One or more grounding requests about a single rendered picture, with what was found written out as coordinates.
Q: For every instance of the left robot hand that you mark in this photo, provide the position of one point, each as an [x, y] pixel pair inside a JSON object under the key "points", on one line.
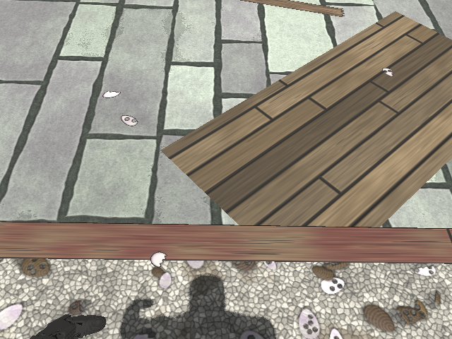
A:
{"points": [[67, 327]]}

